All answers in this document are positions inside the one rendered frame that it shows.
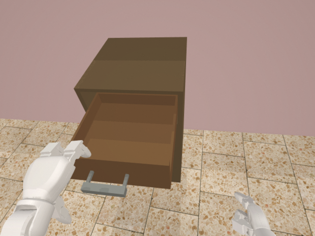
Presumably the drawer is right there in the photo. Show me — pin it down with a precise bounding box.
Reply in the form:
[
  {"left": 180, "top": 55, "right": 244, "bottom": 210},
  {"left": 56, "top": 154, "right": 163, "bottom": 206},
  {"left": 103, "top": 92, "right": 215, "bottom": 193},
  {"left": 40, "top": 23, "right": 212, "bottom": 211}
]
[{"left": 69, "top": 92, "right": 178, "bottom": 189}]

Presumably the handle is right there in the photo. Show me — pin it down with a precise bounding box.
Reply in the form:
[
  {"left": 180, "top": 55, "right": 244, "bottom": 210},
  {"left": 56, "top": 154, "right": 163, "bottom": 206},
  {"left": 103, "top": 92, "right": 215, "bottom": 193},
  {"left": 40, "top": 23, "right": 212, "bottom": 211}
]
[{"left": 80, "top": 171, "right": 129, "bottom": 198}]

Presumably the robot left forearm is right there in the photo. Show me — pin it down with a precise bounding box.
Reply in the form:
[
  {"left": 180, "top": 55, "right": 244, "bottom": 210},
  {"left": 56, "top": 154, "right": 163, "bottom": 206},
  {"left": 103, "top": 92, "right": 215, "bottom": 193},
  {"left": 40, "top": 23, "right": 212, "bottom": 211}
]
[{"left": 0, "top": 198, "right": 55, "bottom": 236}]

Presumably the cabinet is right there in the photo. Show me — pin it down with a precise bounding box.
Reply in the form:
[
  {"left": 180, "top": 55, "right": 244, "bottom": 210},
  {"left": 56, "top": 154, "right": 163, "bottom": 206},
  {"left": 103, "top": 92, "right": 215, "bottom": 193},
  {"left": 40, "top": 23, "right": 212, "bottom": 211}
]
[{"left": 74, "top": 37, "right": 187, "bottom": 183}]

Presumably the right robot hand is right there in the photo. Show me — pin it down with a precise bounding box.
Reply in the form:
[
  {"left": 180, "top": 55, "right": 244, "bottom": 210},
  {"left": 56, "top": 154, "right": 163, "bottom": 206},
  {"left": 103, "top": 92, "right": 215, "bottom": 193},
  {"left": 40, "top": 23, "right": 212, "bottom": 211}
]
[{"left": 232, "top": 192, "right": 271, "bottom": 236}]

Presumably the left robot hand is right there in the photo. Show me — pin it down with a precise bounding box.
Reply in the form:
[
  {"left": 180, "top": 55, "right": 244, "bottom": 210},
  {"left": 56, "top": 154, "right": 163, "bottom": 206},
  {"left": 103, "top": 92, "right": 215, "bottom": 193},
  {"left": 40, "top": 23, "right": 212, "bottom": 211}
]
[{"left": 23, "top": 140, "right": 91, "bottom": 224}]

